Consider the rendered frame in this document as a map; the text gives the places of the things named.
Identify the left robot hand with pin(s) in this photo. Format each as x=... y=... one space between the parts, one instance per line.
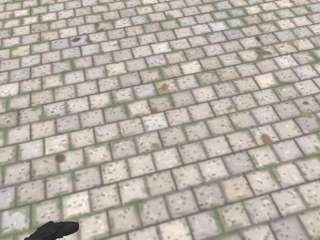
x=53 y=231

